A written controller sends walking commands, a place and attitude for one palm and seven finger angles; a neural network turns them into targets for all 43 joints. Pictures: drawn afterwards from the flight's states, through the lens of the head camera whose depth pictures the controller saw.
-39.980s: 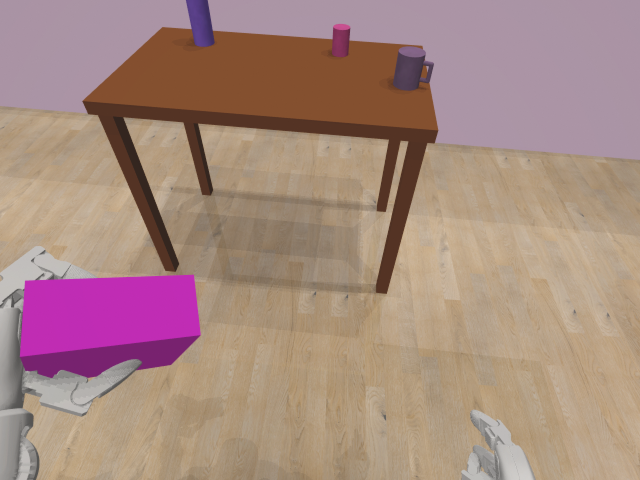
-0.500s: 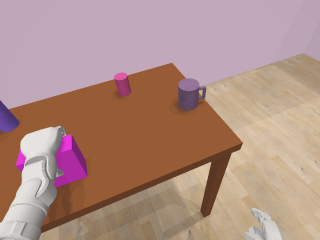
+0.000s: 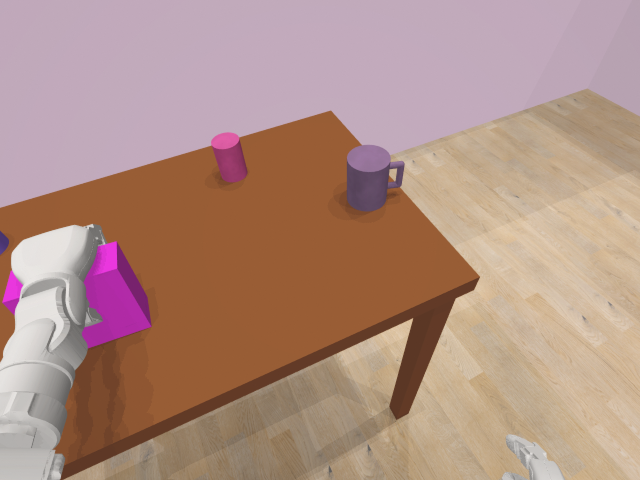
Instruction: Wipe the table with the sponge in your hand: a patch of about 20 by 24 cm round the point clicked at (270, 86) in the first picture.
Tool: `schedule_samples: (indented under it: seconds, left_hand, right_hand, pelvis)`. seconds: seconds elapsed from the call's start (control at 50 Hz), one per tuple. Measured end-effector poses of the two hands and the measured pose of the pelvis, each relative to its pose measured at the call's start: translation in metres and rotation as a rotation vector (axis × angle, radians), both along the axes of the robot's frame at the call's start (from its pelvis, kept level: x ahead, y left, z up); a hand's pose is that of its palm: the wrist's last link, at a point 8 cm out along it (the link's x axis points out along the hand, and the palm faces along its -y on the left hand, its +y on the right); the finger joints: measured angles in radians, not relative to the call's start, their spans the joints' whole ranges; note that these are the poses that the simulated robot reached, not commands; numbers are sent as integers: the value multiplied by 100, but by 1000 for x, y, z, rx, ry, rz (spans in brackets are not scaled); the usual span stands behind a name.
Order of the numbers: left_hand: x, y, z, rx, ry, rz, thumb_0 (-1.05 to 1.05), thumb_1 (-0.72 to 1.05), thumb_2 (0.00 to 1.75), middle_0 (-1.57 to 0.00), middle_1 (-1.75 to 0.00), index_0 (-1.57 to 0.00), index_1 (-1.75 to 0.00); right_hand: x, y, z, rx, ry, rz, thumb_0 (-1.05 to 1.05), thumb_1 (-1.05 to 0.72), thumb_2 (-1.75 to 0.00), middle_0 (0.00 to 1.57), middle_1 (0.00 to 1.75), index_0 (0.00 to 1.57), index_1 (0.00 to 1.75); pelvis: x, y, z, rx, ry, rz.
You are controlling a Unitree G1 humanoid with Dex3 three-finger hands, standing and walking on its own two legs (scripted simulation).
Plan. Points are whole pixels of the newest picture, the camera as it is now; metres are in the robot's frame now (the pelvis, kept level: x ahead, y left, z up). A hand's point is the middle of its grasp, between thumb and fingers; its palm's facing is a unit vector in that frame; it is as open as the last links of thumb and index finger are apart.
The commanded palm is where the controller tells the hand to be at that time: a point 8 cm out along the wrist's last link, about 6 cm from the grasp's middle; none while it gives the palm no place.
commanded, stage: wipe forward along the first lane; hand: left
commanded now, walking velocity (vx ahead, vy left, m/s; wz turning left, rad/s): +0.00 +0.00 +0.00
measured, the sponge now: (93, 310) +0.32 +0.36 +0.01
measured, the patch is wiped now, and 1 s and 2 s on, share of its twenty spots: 0.30 0.35 0.45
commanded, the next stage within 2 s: slide across to the middle lane in 0.46 s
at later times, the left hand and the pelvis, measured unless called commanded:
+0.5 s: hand (75, 243) +0.40 +0.39 +0.06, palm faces -0.13 -0.01 -0.99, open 10.0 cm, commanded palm +0.38 +0.38 +0.10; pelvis +0.01 +0.03 +0.00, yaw +0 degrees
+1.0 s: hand (95, 235) +0.41 +0.37 +0.06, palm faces -0.06 -0.03 -1.00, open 10.1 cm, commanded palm +0.40 +0.34 +0.12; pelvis +0.03 +0.05 +0.00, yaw +2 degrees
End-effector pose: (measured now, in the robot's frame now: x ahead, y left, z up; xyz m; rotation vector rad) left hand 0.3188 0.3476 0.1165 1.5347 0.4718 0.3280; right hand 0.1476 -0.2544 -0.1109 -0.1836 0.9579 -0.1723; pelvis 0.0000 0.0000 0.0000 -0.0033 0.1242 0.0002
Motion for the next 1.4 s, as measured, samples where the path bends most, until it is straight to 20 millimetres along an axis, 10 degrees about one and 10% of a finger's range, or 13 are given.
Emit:
schedule_samples:
  seconds: [0.68,1.1,1.4]
  left_hand:
    - [76,45,1,6,26,-42,1,-51,105,-73,-134,-75,-135]
    - [84,4,3,-10,-16,-57,-1,-50,105,-72,-136,-73,-137]
    - [103,-37,2,-12,-19,-54,-1,-50,105,-72,-136,-74,-136]
  right_hand:
    - [-38,26,-7,-27,207,-66,1,-90,-90,20,30,20,30]
    - [49,72,4,26,45,71,1,-90,-90,20,30,20,30]
    - [26,46,-6,35,116,22,1,-90,-90,20,30,20,30]
  pelvis:
    - [23,40,0,-29,83,1]
    - [32,49,3,-27,44,40]
    - [37,32,4,-18,50,14]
